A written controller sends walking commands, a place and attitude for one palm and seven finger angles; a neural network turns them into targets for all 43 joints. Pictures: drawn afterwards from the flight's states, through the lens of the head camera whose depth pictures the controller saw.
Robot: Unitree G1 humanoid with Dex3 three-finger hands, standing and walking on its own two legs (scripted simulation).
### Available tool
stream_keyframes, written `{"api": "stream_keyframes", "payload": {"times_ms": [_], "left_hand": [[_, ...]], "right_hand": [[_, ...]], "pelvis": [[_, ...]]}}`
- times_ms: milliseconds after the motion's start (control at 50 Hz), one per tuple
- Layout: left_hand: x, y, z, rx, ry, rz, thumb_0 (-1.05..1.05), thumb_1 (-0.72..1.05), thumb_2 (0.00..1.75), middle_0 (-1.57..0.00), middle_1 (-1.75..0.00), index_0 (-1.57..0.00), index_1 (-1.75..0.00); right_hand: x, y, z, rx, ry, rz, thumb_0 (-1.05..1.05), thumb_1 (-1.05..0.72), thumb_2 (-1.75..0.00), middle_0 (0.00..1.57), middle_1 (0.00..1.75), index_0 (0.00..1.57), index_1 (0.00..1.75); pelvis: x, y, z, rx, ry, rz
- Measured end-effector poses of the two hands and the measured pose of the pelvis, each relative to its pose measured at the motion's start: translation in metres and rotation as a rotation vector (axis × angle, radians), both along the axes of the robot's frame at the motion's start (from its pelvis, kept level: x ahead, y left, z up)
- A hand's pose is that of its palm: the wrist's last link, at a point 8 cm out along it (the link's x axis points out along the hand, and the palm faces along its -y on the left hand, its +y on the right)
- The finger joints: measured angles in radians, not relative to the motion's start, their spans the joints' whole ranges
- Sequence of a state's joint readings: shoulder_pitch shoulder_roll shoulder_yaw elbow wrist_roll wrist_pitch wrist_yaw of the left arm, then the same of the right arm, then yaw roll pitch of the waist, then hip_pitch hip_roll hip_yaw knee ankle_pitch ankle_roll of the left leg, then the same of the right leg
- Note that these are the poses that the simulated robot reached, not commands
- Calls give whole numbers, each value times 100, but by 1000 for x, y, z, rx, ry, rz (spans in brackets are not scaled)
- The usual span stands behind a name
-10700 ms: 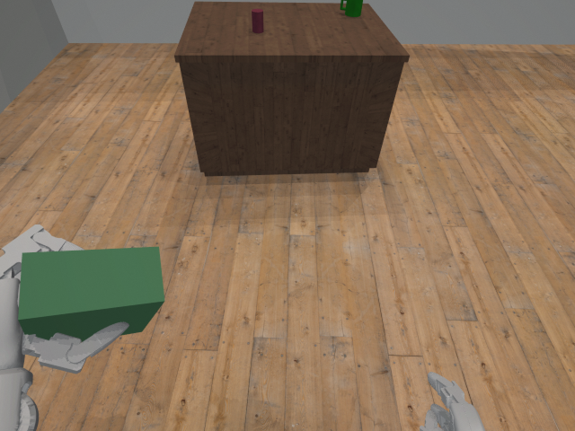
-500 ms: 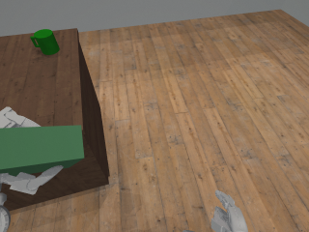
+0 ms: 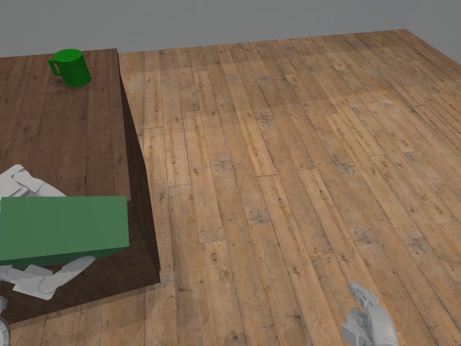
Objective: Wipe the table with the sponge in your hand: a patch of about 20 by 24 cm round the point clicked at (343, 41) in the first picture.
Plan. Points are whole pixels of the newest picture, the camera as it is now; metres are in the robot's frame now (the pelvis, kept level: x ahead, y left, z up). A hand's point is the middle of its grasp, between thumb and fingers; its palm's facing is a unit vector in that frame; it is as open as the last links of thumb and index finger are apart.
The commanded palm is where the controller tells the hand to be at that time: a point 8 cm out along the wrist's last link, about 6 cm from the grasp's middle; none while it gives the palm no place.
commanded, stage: come to a stop and stand still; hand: left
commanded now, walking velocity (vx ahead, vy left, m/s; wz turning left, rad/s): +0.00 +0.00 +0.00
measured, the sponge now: (80, 233) +0.22 +0.21 +0.15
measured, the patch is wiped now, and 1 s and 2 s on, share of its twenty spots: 0.00 0.00 0.00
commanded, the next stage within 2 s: look again from close up in 0.50 s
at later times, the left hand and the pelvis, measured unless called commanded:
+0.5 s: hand (21, 260) +0.18 +0.25 +0.16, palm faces +0.41 -0.82 -0.41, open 9.9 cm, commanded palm +0.12 +0.28 +0.18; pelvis -0.04 +0.00 +0.00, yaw +0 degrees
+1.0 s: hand (29, 228) +0.22 +0.28 +0.15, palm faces +0.31 -0.85 -0.42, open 9.9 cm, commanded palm +0.16 +0.31 +0.18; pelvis -0.01 +0.03 +0.01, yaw -1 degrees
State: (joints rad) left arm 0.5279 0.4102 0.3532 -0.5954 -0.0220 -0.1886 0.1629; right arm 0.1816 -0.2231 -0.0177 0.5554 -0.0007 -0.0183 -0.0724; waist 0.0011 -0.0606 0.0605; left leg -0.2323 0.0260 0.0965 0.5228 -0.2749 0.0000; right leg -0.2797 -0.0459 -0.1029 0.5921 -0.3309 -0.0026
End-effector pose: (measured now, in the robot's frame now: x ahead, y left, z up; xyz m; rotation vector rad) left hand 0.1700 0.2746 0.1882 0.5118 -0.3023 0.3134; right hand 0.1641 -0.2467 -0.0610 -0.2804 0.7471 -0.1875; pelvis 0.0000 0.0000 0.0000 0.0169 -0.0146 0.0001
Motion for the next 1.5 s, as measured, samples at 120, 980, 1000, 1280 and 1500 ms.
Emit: {"api": "stream_keyframes", "payload": {"times_ms": [120, 980, 1000, 1280, 1500], "left_hand": [[-12, 14, 5, 13, -16, 76, -1, -47, 100, -77, -135, -77, -135], [17, 36, -28, -53, 87, -47, -1, -47, 100, -77, -135, -77, -135], [18, 43, -26, -38, 82, -26, -1, -47, 100, -77, -135, -77, -135], [42, 56, -12, -34, 7, -32, 0, -47, 100, -77, -135, -77, -135], [60, 68, -6, -35, -29, -37, -1, -47, 100, -77, -135, -77, -135]], "right_hand": [[-10, 28, -9, 88, -20, 58, 1, -90, -89, 19, 30, 20, 30], [-50, 47, 0, 34, 29, 44, 1, -90, -89, 20, 30, 20, 30], [-46, 49, -1, 30, 38, 52, 1, -90, -89, 20, 30, 20, 30], [33, 70, 6, 31, -82, 87, 1, -90, -89, 20, 30, 20, 30], [35, 84, -3, 50, -62, 67, 1, -90, -89, 20, 30, 20, 30]], "pelvis": [[-11, 1, 2, -16, -9, 5], [-12, 31, 6, -29, 31, -28], [-10, 32, 6, -31, 34, -25], [23, 56, -3, -47, 39, -43], [32, 72, -8, -53, 30, -47]]}}
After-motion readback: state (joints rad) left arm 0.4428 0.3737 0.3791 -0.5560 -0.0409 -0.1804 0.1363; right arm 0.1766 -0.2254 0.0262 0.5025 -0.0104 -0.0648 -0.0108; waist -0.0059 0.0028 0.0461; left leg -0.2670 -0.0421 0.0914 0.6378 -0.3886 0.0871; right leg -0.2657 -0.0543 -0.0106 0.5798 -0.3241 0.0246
